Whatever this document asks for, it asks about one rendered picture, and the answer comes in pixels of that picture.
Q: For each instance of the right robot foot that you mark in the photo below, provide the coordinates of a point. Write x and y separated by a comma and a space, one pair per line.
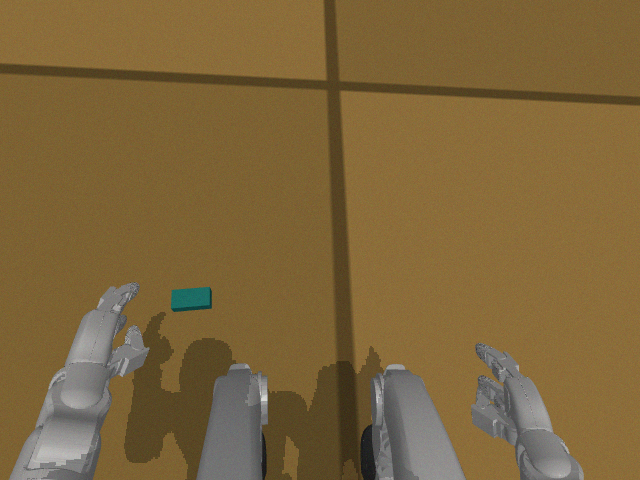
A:
368, 468

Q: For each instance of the left robot arm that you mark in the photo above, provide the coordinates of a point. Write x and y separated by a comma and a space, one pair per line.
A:
66, 442

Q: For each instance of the right robot arm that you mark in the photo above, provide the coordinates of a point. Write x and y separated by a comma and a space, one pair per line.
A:
542, 455

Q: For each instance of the right robot hand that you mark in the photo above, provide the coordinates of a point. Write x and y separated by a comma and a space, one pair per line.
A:
518, 406

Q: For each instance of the small box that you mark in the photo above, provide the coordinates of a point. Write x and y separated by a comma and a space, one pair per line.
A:
191, 299

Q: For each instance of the left robot hand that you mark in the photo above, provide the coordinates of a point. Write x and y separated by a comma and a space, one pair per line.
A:
93, 341

